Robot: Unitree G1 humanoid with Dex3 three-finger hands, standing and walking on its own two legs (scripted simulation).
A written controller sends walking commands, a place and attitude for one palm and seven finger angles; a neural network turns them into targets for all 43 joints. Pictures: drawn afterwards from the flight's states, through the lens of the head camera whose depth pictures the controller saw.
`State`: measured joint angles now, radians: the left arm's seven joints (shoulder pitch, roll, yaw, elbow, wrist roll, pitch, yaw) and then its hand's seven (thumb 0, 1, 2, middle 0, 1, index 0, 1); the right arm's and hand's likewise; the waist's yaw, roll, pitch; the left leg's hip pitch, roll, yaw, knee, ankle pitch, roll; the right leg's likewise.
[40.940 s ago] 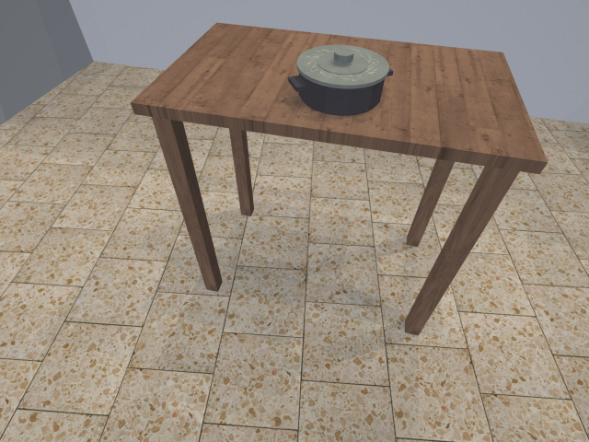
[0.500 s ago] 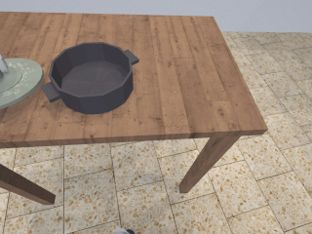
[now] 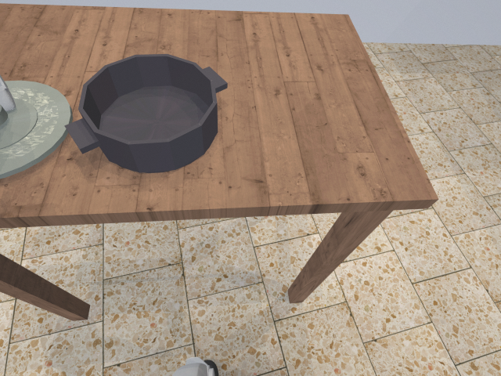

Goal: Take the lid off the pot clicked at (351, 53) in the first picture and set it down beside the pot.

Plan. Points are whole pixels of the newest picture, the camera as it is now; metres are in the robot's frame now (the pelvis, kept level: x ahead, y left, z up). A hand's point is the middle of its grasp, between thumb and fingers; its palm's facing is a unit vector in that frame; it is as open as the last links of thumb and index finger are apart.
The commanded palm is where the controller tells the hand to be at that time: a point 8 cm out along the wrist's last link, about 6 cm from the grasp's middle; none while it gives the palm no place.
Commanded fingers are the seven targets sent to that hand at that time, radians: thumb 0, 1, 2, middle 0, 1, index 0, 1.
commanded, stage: open the fingers wide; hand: left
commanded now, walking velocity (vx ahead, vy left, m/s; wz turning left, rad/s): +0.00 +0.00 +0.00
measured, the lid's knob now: out of the picture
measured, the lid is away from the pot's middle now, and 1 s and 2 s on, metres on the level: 0.23 0.24 0.24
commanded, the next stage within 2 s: raise the empty hand in 1.12 s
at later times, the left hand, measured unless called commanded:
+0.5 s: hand out of the picture +0.44 +0.35 +0.14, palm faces -0.38 -0.13 -0.91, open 7.6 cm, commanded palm +0.48 +0.35 +0.20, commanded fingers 0.00 0.25 0.80 -0.59 -0.89 -0.54 -0.86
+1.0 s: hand out of the picture +0.45 +0.36 +0.14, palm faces -0.38 -0.13 -0.91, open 10.7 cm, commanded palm +0.48 +0.35 +0.20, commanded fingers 0.00 -0.10 0.83 -0.43 -0.70 -0.43 -0.70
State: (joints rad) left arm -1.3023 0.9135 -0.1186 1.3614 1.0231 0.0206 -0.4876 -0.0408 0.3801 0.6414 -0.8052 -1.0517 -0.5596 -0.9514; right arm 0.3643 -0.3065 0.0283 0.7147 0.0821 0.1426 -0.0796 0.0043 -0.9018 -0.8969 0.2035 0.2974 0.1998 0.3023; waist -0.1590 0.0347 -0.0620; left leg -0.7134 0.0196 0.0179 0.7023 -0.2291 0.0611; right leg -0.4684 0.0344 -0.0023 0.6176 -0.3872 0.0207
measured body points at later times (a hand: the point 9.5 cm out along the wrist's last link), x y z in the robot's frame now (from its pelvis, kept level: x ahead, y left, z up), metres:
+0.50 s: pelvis -0.01 +0.00 +0.00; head +0.06 +0.02 +0.44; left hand +0.46 +0.35 +0.20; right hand +0.03 -0.28 -0.11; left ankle +0.06 +0.08 -0.72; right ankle -0.06 -0.15 -0.71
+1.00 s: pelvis -0.01 +0.01 +0.00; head +0.07 +0.04 +0.44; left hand +0.46 +0.36 +0.19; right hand +0.00 -0.27 -0.11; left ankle +0.06 +0.08 -0.72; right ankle -0.06 -0.15 -0.71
